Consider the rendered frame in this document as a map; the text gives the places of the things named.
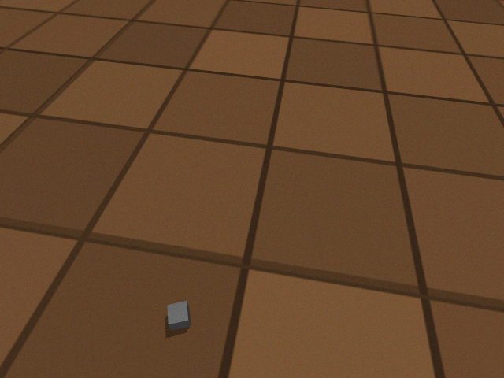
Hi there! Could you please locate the cube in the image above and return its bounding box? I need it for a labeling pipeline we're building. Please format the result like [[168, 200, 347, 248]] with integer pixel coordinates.
[[167, 301, 191, 330]]

